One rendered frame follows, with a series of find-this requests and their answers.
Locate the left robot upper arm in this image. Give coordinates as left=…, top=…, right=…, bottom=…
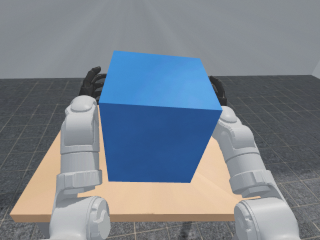
left=39, top=196, right=111, bottom=240

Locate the carton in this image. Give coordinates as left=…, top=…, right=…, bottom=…
left=98, top=50, right=223, bottom=183

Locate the right robot forearm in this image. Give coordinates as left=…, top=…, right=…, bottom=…
left=211, top=106, right=300, bottom=236

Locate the right robot upper arm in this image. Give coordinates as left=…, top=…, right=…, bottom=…
left=234, top=196, right=301, bottom=240

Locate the left robot hand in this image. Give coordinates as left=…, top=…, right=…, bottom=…
left=78, top=66, right=107, bottom=105

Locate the right robot hand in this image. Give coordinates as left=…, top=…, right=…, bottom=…
left=209, top=75, right=227, bottom=106

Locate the left robot forearm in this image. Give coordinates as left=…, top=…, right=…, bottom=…
left=49, top=95, right=103, bottom=235

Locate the table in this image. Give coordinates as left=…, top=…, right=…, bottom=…
left=9, top=105, right=261, bottom=240

